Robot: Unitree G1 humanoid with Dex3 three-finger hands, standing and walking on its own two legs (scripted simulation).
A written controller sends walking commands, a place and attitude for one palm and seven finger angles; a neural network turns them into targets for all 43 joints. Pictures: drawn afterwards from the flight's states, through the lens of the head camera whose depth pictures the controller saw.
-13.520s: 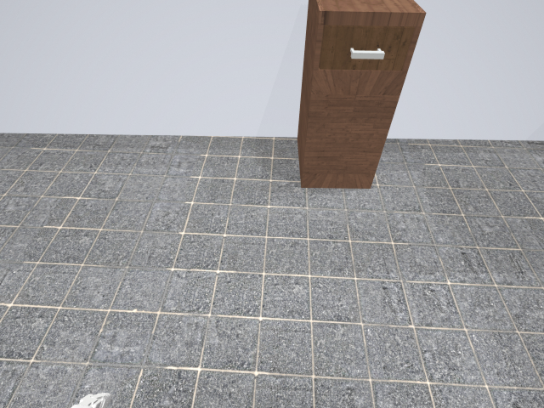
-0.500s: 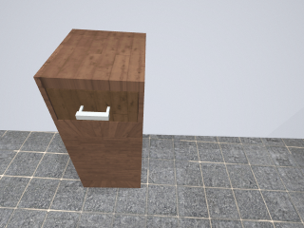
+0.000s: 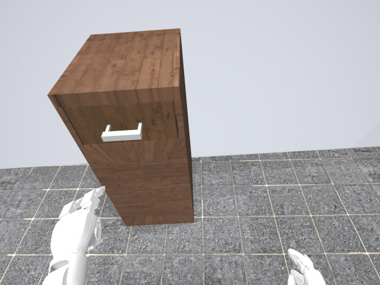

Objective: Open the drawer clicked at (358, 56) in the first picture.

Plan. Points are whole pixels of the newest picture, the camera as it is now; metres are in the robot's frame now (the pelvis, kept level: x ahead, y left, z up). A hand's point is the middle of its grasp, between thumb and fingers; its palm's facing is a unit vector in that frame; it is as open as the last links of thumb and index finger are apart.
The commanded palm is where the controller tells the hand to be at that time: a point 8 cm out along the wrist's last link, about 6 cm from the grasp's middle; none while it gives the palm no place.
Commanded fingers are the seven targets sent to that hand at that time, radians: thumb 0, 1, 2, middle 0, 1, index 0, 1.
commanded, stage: raise the hand with hooked fingers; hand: left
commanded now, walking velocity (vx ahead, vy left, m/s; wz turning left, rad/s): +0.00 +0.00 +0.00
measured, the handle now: (123, 131) +0.57 +0.24 -0.01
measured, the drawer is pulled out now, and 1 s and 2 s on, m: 0.00 0.00 0.00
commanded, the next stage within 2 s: move the hooked fingers above the handle in 1.62 s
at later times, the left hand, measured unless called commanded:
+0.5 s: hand (91, 212) +0.27 +0.24 +0.02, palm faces +0.08 -0.07 -0.99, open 10.7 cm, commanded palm +0.24 +0.23 +0.06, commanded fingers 0.00 -0.03 0.50 -0.27 -0.90 -0.27 -0.90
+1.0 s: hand (91, 172) +0.35 +0.24 +0.07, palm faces +0.07 -0.08 -0.99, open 13.4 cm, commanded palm +0.32 +0.24 +0.13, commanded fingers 0.00 -0.50 0.30 -0.30 -1.20 -0.30 -1.20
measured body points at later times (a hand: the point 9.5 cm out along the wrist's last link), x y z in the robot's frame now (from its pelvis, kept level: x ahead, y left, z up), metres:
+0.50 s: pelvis +0.05 -0.03 -0.01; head +0.08 -0.06 +0.43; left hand +0.27 +0.24 +0.07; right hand +0.28 -0.21 -0.11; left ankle +0.03 +0.09 -0.72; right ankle +0.04 -0.12 -0.72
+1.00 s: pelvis +0.08 -0.02 +0.01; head +0.10 -0.05 +0.46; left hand +0.34 +0.24 +0.12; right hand +0.29 -0.24 -0.10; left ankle +0.03 +0.09 -0.72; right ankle +0.04 -0.12 -0.72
